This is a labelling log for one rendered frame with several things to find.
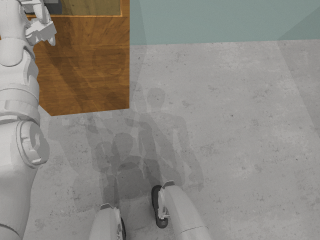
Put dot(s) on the left robot upper arm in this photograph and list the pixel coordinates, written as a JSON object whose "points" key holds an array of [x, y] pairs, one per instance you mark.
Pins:
{"points": [[23, 148]]}

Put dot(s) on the left robot hand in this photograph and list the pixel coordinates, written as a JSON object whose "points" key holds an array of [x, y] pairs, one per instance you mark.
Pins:
{"points": [[15, 24]]}

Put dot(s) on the robot right shin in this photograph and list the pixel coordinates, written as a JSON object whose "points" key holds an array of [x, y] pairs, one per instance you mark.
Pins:
{"points": [[160, 214]]}

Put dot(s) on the left robot forearm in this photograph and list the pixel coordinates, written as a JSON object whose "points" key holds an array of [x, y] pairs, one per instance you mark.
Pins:
{"points": [[19, 88]]}

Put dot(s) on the robot left thigh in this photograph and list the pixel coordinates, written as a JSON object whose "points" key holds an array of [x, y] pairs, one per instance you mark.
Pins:
{"points": [[106, 225]]}

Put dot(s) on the cabinet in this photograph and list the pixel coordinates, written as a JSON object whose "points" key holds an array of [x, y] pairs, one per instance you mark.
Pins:
{"points": [[88, 69]]}

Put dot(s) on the drawer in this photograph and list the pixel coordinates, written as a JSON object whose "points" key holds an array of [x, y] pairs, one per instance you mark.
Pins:
{"points": [[89, 7]]}

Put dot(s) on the handle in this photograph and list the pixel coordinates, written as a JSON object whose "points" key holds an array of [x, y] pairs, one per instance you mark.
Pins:
{"points": [[53, 6]]}

